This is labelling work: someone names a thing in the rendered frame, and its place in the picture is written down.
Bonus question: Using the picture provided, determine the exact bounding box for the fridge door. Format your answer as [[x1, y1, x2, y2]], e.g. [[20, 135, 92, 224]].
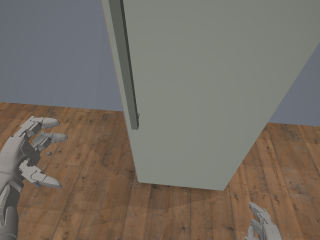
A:
[[101, 0, 320, 191]]

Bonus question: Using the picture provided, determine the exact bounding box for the handle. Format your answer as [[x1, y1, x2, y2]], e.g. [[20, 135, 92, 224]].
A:
[[108, 0, 140, 130]]

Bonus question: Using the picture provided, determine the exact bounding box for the robot left hand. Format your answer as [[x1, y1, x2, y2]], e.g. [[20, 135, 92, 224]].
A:
[[0, 116, 68, 189]]

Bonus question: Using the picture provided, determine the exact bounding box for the robot right hand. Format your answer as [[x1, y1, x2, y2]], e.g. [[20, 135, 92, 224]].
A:
[[244, 202, 283, 240]]

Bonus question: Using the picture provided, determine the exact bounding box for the left robot forearm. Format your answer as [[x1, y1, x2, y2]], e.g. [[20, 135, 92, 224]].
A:
[[0, 172, 24, 240]]

